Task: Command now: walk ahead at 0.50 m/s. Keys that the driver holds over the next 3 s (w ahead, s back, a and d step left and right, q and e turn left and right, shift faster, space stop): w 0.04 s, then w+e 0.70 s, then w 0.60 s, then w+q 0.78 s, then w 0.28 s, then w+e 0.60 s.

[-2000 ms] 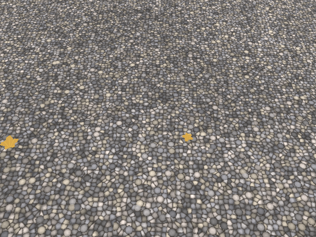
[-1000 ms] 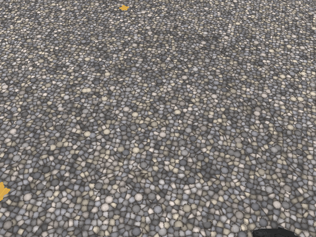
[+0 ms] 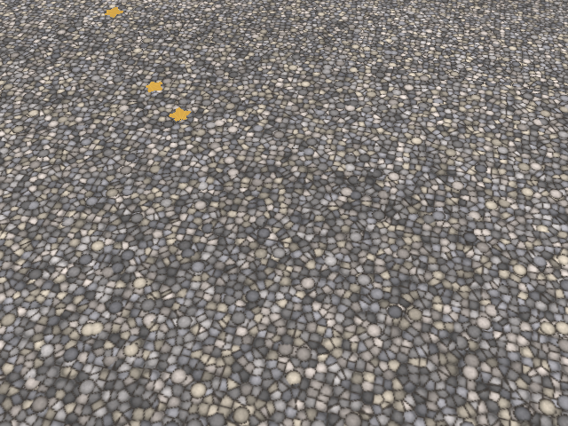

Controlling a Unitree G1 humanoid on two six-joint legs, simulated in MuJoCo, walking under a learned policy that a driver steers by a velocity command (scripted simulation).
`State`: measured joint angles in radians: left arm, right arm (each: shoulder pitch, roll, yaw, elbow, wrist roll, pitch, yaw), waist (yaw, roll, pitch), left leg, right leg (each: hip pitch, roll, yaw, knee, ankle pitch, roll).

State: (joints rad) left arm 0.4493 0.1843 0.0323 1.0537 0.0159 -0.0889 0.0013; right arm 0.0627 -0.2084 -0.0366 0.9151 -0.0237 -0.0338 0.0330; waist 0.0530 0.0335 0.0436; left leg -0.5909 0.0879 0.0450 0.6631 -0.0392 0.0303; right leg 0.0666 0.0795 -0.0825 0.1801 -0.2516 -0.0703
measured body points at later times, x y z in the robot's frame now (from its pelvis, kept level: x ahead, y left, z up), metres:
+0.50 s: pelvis +0.26 +0.03 +0.00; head +0.28 +0.04 +0.45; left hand +0.42 +0.25 -0.13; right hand +0.19 -0.20 -0.14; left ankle +0.20 +0.11 -0.74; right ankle +0.38 -0.13 -0.68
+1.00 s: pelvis +0.51 -0.08 +0.00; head +0.53 -0.10 +0.45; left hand +0.61 +0.17 -0.13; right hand +0.53 -0.36 -0.13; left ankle +0.70 +0.03 -0.67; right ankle +0.44 -0.09 -0.74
